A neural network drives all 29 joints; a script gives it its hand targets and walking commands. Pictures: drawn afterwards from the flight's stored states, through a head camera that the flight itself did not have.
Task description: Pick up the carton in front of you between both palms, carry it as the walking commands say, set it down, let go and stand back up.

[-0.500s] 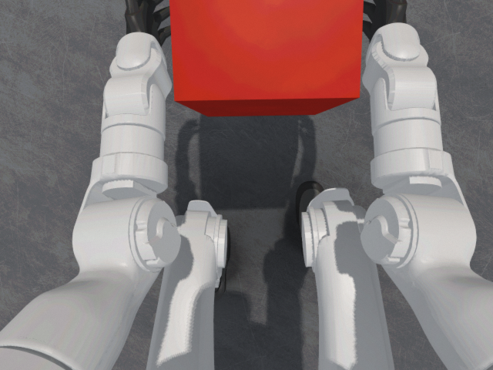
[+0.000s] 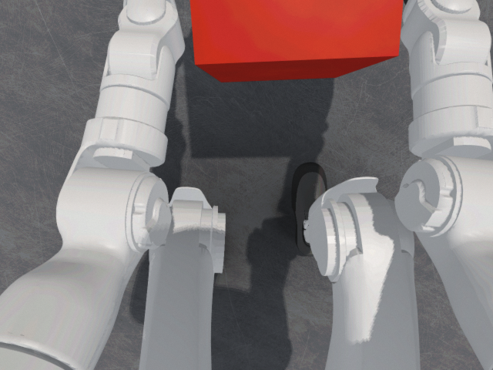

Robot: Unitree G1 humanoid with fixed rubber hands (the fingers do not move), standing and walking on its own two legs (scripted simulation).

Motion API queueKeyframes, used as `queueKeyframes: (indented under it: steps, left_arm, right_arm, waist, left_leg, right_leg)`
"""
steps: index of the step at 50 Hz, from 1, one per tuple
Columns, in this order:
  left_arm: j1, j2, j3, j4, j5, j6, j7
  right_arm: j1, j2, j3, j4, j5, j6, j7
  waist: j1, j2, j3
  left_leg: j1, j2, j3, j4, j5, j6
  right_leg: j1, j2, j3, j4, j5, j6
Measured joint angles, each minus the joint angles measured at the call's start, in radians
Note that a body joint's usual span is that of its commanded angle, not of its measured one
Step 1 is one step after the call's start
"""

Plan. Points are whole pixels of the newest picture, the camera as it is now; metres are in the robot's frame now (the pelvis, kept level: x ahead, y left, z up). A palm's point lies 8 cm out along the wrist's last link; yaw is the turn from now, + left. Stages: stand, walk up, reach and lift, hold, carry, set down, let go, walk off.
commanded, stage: set down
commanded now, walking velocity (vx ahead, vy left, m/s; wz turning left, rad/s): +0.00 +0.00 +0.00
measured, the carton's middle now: out of the picture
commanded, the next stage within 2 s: none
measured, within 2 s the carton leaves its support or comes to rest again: rests again in 0.58 s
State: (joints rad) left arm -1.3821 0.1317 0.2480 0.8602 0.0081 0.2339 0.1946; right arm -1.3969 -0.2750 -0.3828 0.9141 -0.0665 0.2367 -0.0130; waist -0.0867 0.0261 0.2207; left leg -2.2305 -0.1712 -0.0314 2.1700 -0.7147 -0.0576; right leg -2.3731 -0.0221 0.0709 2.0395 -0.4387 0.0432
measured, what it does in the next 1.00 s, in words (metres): stands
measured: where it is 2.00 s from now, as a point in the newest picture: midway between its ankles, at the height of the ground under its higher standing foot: (252, 244)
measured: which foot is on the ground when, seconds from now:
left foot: down 0.00-1.00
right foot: down 0.00-1.00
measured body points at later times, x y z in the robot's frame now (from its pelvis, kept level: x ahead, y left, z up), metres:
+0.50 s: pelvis -0.01 -0.01 -0.01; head +0.37 -0.03 +0.23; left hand +0.55 +0.06 -0.19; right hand +0.53 -0.25 -0.19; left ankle +0.07 +0.12 -0.35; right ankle +0.13 -0.14 -0.35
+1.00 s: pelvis -0.01 +0.00 -0.01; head +0.37 -0.02 +0.22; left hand +0.55 +0.08 -0.20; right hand +0.52 -0.25 -0.21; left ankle +0.07 +0.12 -0.35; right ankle +0.13 -0.14 -0.35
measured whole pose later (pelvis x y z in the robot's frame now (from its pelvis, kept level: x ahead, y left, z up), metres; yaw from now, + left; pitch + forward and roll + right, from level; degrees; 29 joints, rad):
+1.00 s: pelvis -0.01 +0.00 -0.01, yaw -1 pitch +36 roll +1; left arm -1.49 0.21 0.23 1.01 0.07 0.13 0.09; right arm -1.50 -0.38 -0.43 1.20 -0.07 0.07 0.01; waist -0.06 0.01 0.44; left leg -2.15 -0.17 -0.05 2.24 -0.72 -0.08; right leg -2.29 -0.02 0.05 2.10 -0.43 0.03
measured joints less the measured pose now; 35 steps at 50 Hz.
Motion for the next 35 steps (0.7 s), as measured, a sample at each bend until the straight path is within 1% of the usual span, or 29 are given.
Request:
queueKeyframes:
  steps: [7, 11, 16, 18, 22, 27, 35]
  left_arm:
    - [-0.012, 0.0, 0.006, 0.035, 0.009, -0.011, -0.006]
    - [-0.023, 0.005, 0.015, 0.053, 0.019, -0.016, -0.019]
    - [-0.045, 0.014, 0.022, 0.078, 0.029, -0.018, -0.044]
    - [-0.051, 0.013, 0.021, 0.077, 0.024, -0.022, -0.064]
    - [-0.062, 0.012, 0.024, 0.082, 0.027, -0.032, -0.085]
    - [-0.068, 0.012, 0.051, 0.089, 0.056, -0.043, -0.11]
    - [-0.083, 0.006, 0.089, 0.095, 0.107, -0.048, -0.145]
  right_arm:
    - [-0.017, -0.012, -0.009, 0.04, -0.012, -0.008, 0.021]
    - [-0.032, -0.019, -0.011, 0.065, -0.017, -0.014, 0.03]
    - [-0.055, -0.034, -0.006, 0.1, -0.025, -0.024, 0.034]
    - [-0.06, -0.044, -0.007, 0.108, -0.025, -0.03, 0.029]
    - [-0.06, -0.061, -0.003, 0.126, -0.012, -0.041, 0.041]
    - [-0.064, -0.066, 0.002, 0.141, -0.003, -0.049, 0.047]
    - [-0.078, -0.071, -0.029, 0.166, -0.02, -0.069, 0.064]
  waist:
    - [-0.004, 0.001, 0.024]
    - [-0.002, 0.002, 0.047]
    - [0.006, 0.001, 0.081]
    - [0.011, 0.0, 0.093]
    - [0.016, -0.003, 0.11]
    - [0.019, -0.009, 0.125]
    - [0.024, -0.011, 0.15]
  left_leg:
    - [-0.001, -0.008, -0.002, 0.01, 0.013, -0.001]
    - [0.009, -0.009, -0.004, 0.014, 0.016, -0.005]
    - [0.025, -0.011, -0.009, 0.018, 0.014, -0.014]
    - [0.031, -0.01, -0.011, 0.022, 0.01, -0.017]
    - [0.04, -0.01, -0.015, 0.033, 0.002, -0.022]
    - [0.047, -0.008, -0.021, 0.048, -0.003, -0.024]
    - [0.056, -0.005, -0.021, 0.063, -0.004, -0.018]
  right_leg:
    - [0.005, -0.006, -0.001, 0.008, 0.009, 0.0]
    - [0.014, -0.007, -0.003, 0.013, 0.013, -0.004]
    - [0.025, -0.008, -0.008, 0.02, 0.012, -0.013]
    - [0.029, -0.008, -0.01, 0.025, 0.01, -0.016]
    - [0.034, -0.009, -0.014, 0.037, 0.005, -0.021]
    - [0.039, -0.006, -0.021, 0.047, 0.005, -0.024]
    - [0.052, -0.003, -0.022, 0.053, 0.008, -0.019]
